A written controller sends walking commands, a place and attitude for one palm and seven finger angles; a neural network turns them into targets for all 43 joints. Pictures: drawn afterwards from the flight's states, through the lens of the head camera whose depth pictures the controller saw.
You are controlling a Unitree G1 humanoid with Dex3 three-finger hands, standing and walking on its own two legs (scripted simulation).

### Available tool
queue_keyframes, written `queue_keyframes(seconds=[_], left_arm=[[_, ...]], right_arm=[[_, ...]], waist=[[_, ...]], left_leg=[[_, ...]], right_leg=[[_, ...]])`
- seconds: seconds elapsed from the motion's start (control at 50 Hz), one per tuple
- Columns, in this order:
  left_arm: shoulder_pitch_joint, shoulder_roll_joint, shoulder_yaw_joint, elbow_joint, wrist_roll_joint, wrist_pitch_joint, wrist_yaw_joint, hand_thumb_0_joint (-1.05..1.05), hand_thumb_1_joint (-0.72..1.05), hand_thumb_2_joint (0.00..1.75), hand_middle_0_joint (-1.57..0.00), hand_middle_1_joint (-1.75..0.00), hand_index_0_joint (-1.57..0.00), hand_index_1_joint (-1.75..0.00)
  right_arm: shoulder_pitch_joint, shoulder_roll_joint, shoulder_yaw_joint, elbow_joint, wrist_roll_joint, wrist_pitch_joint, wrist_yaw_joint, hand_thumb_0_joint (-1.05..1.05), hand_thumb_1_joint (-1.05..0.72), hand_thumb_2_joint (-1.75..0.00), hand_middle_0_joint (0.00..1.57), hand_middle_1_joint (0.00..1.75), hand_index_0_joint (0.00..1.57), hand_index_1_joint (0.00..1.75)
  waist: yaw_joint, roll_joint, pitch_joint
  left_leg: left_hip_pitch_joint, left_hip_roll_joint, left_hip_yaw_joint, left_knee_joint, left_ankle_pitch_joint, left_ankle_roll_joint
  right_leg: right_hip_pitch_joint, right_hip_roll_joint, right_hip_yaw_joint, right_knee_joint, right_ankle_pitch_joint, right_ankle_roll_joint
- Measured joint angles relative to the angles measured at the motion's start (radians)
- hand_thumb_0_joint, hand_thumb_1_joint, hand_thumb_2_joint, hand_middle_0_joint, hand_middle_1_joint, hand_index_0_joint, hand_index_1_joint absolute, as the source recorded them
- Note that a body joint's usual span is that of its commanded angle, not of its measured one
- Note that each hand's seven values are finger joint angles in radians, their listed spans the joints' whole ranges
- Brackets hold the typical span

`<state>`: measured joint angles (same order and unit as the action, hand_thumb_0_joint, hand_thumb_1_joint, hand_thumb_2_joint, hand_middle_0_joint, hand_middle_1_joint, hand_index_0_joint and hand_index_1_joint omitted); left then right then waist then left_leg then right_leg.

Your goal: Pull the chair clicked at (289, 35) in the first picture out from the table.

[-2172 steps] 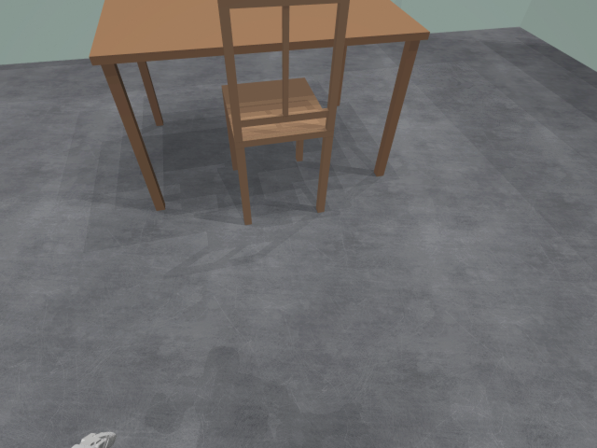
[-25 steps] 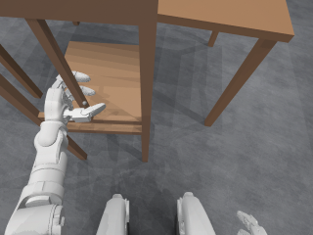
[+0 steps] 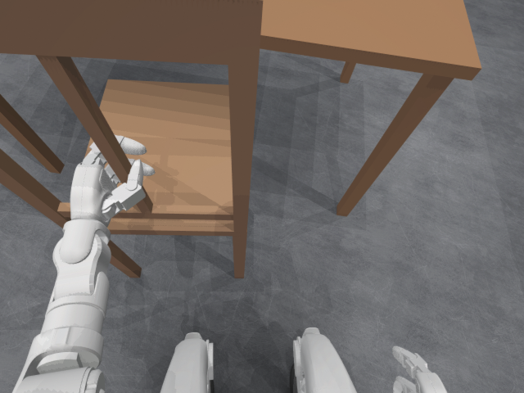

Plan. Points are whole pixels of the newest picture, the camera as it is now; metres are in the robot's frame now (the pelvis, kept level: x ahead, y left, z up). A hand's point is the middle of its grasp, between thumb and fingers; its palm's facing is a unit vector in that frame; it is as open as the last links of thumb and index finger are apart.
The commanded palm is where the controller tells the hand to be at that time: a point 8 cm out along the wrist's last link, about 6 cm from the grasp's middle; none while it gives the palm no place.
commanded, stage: hook a spindle and tug to test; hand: left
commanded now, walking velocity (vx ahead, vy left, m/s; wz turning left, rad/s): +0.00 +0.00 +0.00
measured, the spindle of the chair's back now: (115, 156) +0.44 +0.20 +0.06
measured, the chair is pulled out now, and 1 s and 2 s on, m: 0.14 0.19 0.33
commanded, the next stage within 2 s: step backward, pulling the chair out in 0.32 s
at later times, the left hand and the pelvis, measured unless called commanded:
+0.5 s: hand (139, 198) +0.39 +0.17 +0.03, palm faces +0.01 -0.99 -0.13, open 5.2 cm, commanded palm +0.36 +0.22 +0.02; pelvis +0.02 +0.00 +0.02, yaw +0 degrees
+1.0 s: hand (147, 215) +0.36 +0.15 +0.04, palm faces +0.01 -0.99 -0.16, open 4.9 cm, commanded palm +0.32 +0.20 +0.04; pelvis +0.01 +0.02 +0.11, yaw -6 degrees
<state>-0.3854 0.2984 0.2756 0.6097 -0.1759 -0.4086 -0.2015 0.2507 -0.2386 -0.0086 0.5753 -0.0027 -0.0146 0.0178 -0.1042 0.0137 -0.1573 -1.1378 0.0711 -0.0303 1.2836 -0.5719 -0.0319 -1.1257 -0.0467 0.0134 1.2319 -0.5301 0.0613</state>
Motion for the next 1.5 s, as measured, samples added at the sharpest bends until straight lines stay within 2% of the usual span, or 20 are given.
queue_keyframes(seconds=[0.44, 0.48, 0.5, 0.52, 0.58, 0.64, 0.78, 0.9, 1.04, 1.14, 1.24, 1.36, 1.4, 1.46, 1.5], left_arm=[[0.180, -0.049, -0.041, -0.181, -0.015, 0.001, 0.009, 0.01, 0.79, 0.81, -0.41, -1.45, -0.39, -1.45], [0.165, -0.038, -0.058, -0.206, 0.045, 0.066, 0.067, 0.01, 0.78, 0.81, -0.42, -1.43, -0.39, -1.45], [0.157, -0.030, -0.078, -0.207, 0.079, 0.112, 0.105, 0.01, 0.77, 0.81, -0.42, -1.42, -0.40, -1.45], [0.150, -0.027, -0.099, -0.192, 0.095, 0.156, 0.140, 0.01, 0.77, 0.81, -0.42, -1.40, -0.40, -1.45], [0.133, -0.063, -0.123, -0.090, 0.080, 0.226, 0.220, 0.01, 0.76, 0.81, -0.37, -1.29, -0.43, -1.45], [0.101, -0.091, -0.125, 0.034, 0.079, 0.241, 0.265, 0.02, 0.77, 0.81, -0.33, -1.19, -0.45, -1.45], [0.038, -0.079, -0.154, 0.231, 0.106, 0.229, 0.285, 0.03, 0.76, 0.80, -0.32, -1.13, -0.48, -1.45], [0.066, -0.067, -0.164, 0.235, 0.114, 0.204, 0.286, 0.02, 0.77, 0.80, -0.32, -1.15, -0.49, -1.45], [0.120, -0.077, -0.163, 0.190, 0.111, 0.186, 0.296, 0.01, 0.76, 0.80, -0.33, -1.17, -0.49, -1.45], [0.121, -0.092, -0.163, 0.199, 0.106, 0.183, 0.306, 0.01, 0.75, 0.81, -0.34, -1.17, -0.50, -1.45], [0.110, -0.107, -0.161, 0.232, 0.100, 0.181, 0.314, 0.01, 0.75, 0.81, -0.34, -1.16, -0.50, -1.45], [0.095, -0.132, -0.180, 0.279, 0.102, 0.173, 0.332, 0.01, 0.74, 0.80, -0.34, -1.15, -0.50, -1.45], [0.090, -0.142, -0.193, 0.293, 0.109, 0.171, 0.339, 0.01, 0.74, 0.80, -0.33, -1.16, -0.50, -1.45], [0.086, -0.153, -0.217, 0.311, 0.117, 0.170, 0.348, 0.01, 0.74, 0.80, -0.32, -1.16, -0.50, -1.45], [0.088, -0.152, -0.232, 0.317, 0.117, 0.171, 0.350, 0.00, 0.74, 0.80, -0.32, -1.17, -0.50, -1.45]], right_arm=[[-0.016, 0.005, -0.010, -0.025, -0.004, -0.025, 0.007, 0.01, -0.90, -0.90, 0.20, 0.30, 0.20, 0.30], [-0.033, 0.015, -0.008, -0.032, 0.011, 0.015, -0.023, 0.01, -0.90, -0.90, 0.20, 0.30, 0.20, 0.30], [-0.039, 0.019, -0.005, -0.036, 0.018, 0.035, -0.042, 0.01, -0.90, -0.90, 0.20, 0.30, 0.20, 0.30], [-0.040, 0.023, -0.002, -0.039, 0.025, 0.052, -0.059, 0.01, -0.90, -0.90, 0.20, 0.30, 0.20, 0.30], [-0.026, 0.028, 0.013, -0.041, 0.041, 0.089, -0.093, 0.01, -0.90, -0.90, 0.20, 0.30, 0.20, 0.30], [-0.011, 0.031, 0.024, -0.026, 0.046, 0.107, -0.113, 0.01, -0.90, -0.90, 0.20, 0.30, 0.20, 0.30], [-0.011, 0.005, 0.004, 0.011, 0.039, 0.113, -0.125, 0.01, -0.90, -0.90, 0.20, 0.30, 0.20, 0.30], [-0.020, -0.010, -0.012, 0.017, 0.028, 0.116, -0.123, 0.01, -0.90, -0.90, 0.20, 0.30, 0.20, 0.30], [-0.033, 0.011, -0.006, 0.032, 0.020, 0.113, -0.122, 0.01, -0.90, -0.90, 0.20, 0.30, 0.20, 0.30], [-0.041, 0.035, 0.006, 0.055, 0.020, 0.106, -0.122, 0.01, -0.90, -0.90, 0.20, 0.30, 0.20, 0.30], [-0.049, 0.042, 0.011, 0.073, 0.021, 0.092, -0.122, 0.01, -0.90, -0.90, 0.20, 0.30, 0.20, 0.30], [-0.049, 0.008, -0.001, 0.094, 0.031, 0.077, -0.128, 0.01, -0.90, -0.90, 0.20, 0.30, 0.20, 0.30], [-0.048, -0.012, -0.007, 0.104, 0.033, 0.074, -0.130, 0.01, -0.90, -0.90, 0.20, 0.30, 0.20, 0.30], [-0.036, -0.037, -0.014, 0.111, 0.034, 0.068, -0.135, 0.01, -0.90, -0.90, 0.20, 0.30, 0.20, 0.30], [-0.028, -0.042, -0.015, 0.107, 0.036, 0.065, -0.139, 0.01, -0.90, -0.90, 0.20, 0.30, 0.20, 0.30]], waist=[[0.023, 0.005, -0.011], [0.032, -0.006, 0.052], [0.034, -0.004, 0.080], [0.035, 0.000, 0.097], [0.034, 0.008, 0.108], [0.029, -0.007, 0.108], [0.021, -0.012, 0.154], [0.020, -0.022, 0.193], [0.030, -0.022, 0.222], [0.040, -0.018, 0.236], [0.044, -0.005, 0.243], [0.043, 0.005, 0.235], [0.044, 0.003, 0.233], [0.046, 0.003, 0.227], [0.050, 0.001, 0.224]], left_leg=[[0.037, -0.001, 0.003, -0.019, -0.023, -0.004], [0.113, -0.003, 0.009, -0.053, -0.010, -0.018], [0.162, -0.004, 0.012, -0.088, 0.004, -0.021], [0.210, -0.007, 0.016, -0.132, 0.017, -0.013], [0.345, -0.010, 0.032, -0.289, 0.114, 0.005], [0.463, -0.015, 0.048, -0.427, 0.138, 0.007], [0.641, 0.009, 0.070, -0.607, 0.219, 0.012], [0.704, 0.019, 0.115, -0.650, 0.240, 0.020], [0.724, 0.018, 0.157, -0.665, 0.260, 0.024], [0.724, 0.016, 0.163, -0.666, 0.280, 0.019], [0.716, 0.022, 0.153, -0.663, 0.304, 0.009], [0.694, 0.009, 0.130, -0.657, 0.321, 0.005], [0.695, -0.009, 0.118, -0.662, 0.315, 0.009], [0.702, -0.018, 0.113, -0.685, 0.375, 0.023], [0.705, -0.015, 0.117, -0.689, 0.376, 0.028]], right_leg=[[0.032, -0.003, 0.000, -0.009, -0.028, -0.002], [0.103, -0.006, 0.006, -0.036, -0.023, 0.013], [0.152, -0.006, 0.006, -0.070, -0.011, 0.012], [0.200, -0.008, 0.005, -0.114, 0.005, 0.007], [0.329, -0.012, 0.007, -0.262, 0.070, 0.007], [0.437, -0.018, 0.008, -0.394, 0.136, 0.005], [0.593, -0.007, -0.033, -0.562, 0.294, -0.016], [0.652, -0.010, -0.042, -0.637, 0.328, -0.022], [0.663, -0.019, -0.036, -0.666, 0.337, -0.017], [0.660, -0.023, -0.033, -0.663, 0.336, -0.014], [0.650, -0.017, -0.041, -0.649, 0.349, -0.027], [0.637, -0.025, -0.054, -0.644, 0.370, -0.037], [0.640, -0.031, -0.052, -0.656, 0.384, -0.034], [0.649, -0.035, -0.051, -0.674, 0.404, -0.027], [0.644, -0.030, -0.046, -0.661, 0.358, -0.029]])
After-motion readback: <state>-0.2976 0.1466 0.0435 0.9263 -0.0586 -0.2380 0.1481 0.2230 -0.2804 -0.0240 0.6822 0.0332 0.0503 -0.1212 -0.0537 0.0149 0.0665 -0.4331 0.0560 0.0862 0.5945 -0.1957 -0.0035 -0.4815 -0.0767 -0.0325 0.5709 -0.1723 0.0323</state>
